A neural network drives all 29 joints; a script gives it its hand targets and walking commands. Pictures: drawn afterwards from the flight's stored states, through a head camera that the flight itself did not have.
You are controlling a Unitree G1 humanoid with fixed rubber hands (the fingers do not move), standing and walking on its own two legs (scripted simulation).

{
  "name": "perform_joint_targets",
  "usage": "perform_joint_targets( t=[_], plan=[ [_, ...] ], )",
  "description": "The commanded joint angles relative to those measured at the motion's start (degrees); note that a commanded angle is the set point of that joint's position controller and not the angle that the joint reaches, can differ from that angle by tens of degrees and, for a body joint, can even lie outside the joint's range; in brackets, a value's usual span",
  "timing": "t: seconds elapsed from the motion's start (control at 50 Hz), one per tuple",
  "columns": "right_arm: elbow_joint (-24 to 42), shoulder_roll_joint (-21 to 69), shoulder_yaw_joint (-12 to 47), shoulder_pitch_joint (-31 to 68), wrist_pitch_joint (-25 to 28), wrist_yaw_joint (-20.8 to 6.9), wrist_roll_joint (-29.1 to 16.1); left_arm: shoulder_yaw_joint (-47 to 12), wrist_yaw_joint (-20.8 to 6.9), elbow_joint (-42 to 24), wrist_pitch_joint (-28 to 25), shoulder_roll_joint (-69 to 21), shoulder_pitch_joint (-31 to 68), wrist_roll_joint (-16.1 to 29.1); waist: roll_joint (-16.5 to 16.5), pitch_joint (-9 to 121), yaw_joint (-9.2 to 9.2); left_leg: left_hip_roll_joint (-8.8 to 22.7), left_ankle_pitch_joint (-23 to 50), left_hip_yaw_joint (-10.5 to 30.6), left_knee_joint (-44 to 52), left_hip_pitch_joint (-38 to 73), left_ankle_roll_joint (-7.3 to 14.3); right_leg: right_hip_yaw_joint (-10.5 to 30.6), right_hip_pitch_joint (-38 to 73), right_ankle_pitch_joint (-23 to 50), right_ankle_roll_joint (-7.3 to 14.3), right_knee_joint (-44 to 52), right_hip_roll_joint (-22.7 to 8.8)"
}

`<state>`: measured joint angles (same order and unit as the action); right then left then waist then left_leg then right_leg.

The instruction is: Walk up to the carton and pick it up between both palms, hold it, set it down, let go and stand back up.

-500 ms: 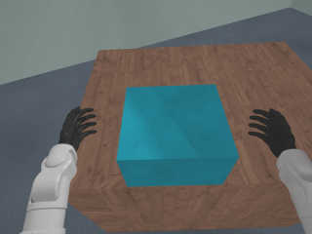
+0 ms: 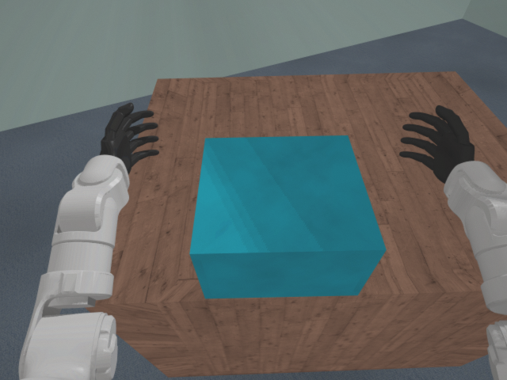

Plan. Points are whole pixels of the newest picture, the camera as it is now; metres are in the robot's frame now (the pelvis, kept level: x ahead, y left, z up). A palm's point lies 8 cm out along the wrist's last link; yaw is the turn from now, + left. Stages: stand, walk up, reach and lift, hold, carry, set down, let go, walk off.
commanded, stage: reach and lift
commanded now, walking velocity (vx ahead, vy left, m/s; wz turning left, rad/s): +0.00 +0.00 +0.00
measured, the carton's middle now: (279, 214) +0.41 -0.01 +0.00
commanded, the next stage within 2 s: none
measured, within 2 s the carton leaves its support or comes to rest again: neither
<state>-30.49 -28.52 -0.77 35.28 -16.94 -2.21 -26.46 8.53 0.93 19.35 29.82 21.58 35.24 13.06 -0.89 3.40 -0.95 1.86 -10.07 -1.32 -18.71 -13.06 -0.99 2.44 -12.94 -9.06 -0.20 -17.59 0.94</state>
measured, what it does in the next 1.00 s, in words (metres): stands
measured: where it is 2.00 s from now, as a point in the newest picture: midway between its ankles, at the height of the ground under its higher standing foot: outside the picture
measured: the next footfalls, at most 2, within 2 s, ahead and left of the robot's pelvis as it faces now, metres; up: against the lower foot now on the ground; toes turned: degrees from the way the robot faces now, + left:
none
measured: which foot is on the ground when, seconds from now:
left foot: down 0.00-1.00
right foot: down 0.00-1.00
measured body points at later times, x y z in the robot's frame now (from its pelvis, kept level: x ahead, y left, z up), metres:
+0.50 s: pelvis +0.00 +0.00 +0.00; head +0.03 +0.01 +0.45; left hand +0.40 +0.23 +0.07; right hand +0.41 -0.23 +0.08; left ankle -0.01 +0.13 -0.75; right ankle +0.00 -0.12 -0.75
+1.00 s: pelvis -0.02 -0.01 -0.02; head +0.02 +0.00 +0.43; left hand +0.40 +0.22 +0.06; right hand +0.42 -0.23 +0.08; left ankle -0.01 +0.13 -0.75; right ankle +0.00 -0.12 -0.75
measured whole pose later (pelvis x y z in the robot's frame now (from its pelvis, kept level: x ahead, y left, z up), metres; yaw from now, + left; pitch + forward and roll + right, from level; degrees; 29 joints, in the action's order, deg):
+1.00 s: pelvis -0.02 -0.01 -0.02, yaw +1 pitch +14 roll -1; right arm -73.3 -22.6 13.2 50.1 11.4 -1.7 -29.5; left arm -3.0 2.3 71.4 -12.3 16.2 49.4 15.3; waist -1.9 10.6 1.8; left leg 3.0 -11.6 0.6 -28.9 -31.6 -2.4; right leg 0.4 -31.0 -10.7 1.0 -27.6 2.2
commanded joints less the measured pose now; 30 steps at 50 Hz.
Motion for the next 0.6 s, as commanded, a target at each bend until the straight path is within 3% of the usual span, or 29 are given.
perform_joint_targets(
  t=[0.0, 0.02, 0.04, 0.06, 0.12, 0.2, 0.28, 0.36, 0.44, 0.52, 0.58],
  plan=[
    [-5.71, -10.74, -1.34, 28.35, 0.22, -1.03, 0.48, 0.14, 1.09, 4.93, -1.87, 8.59, 27.54, -0.07, 0.21, 20.92, 1.17, -2.06, 6.73, -0.28, 0.58, 6.30, 1.31, -1.63, 4.57, 10.96, -0.74, -0.24, 1.25],
    [-6.70, -11.50, -0.92, 30.06, 0.30, -1.08, 0.11, -0.23, 1.20, 5.46, -1.69, 8.66, 28.91, -0.15, 0.09, 23.66, 1.23, -1.81, 9.96, -0.20, -0.47, 7.50, 0.80, -2.03, 4.79, 13.42, -0.82, -0.63, 1.75],
    [-11.41, -13.96, -0.34, 25.51, 0.13, -1.50, 0.22, -0.75, 1.20, 8.22, -1.04, 7.11, 25.50, -1.00, 1.51, 19.84, 0.94, -0.75, 13.00, 0.86, -0.60, 10.54, -0.13, -2.22, 3.16, 15.20, -0.15, 0.17, 2.00],
    [-10.71, -14.08, -0.46, 27.38, 0.80, -1.48, -0.47, -0.86, 1.02, 6.17, -1.13, 7.82, 26.95, -0.86, 1.52, 22.57, 1.05, -1.13, 16.20, 0.56, -2.09, 11.88, -0.82, -2.56, 3.16, 16.46, -0.21, 0.45, 2.28],
    [-12.92, -13.82, 1.18, 28.06, 2.29, -1.02, -0.82, -1.18, -0.08, 9.03, -1.35, 6.94, 25.52, -1.75, 0.40, 23.08, -0.11, -1.55, 21.74, 0.21, -3.79, 13.46, -0.98, -2.82, 5.00, 21.99, -1.08, -0.16, 2.73],
    [-13.35, -10.21, 2.50, 25.51, 5.27, -0.53, -0.53, -2.15, -1.38, 11.47, -5.34, 5.61, 23.05, -2.01, -1.10, 21.20, 0.12, -2.57, 20.69, -0.35, -3.31, 9.28, -0.40, -2.47, 8.53, 24.16, -2.07, -0.83, 2.33],
    [-15.12, -5.45, 3.47, 19.83, 10.39, -0.79, 0.56, -2.94, -1.89, 14.85, -13.90, 3.18, 19.40, -3.45, 0.54, 19.86, 1.06, -2.89, 20.17, 0.11, -3.24, 7.14, -0.59, -2.49, 8.60, 22.54, -1.55, -0.80, 1.92],
    [-14.20, -3.45, 2.16, 19.74, 17.09, -0.52, 2.56, -3.22, -0.89, 15.91, -23.15, 3.03, 21.58, -3.96, 3.52, 20.43, 2.40, -2.52, 19.74, 0.64, -4.28, 7.27, -1.51, -3.36, 3.30, 18.48, -1.40, -0.84, 1.90],
    [-13.76, -4.89, -0.43, 25.84, 22.79, 0.31, 5.05, -5.56, 0.89, 18.03, -29.44, 2.98, 28.67, -2.01, 4.75, 25.83, 1.90, -1.73, 15.66, 0.40, -6.08, 7.71, -2.28, -4.95, -2.88, 14.80, -1.61, -2.41, 1.92],
    [-21.07, -5.48, -0.49, 28.86, 25.69, 0.70, 6.78, -8.44, 1.63, 27.56, -33.81, 1.26, 30.81, 0.44, 2.22, 31.96, 0.35, -0.85, 10.78, 0.38, -8.63, 6.86, -1.68, -5.64, -9.55, 10.88, -1.12, -4.16, 1.79],
    [-28.27, -5.04, 2.05, 30.49, 26.97, 1.02, 6.43, -8.50, 1.68, 35.92, -36.41, -0.02, 29.91, 0.95, -0.80, 34.42, 0.93, -0.32, 13.01, 0.48, -10.64, 5.42, -1.34, -5.44, -11.52, 11.34, -0.85, -5.50, 1.99]
  ],
)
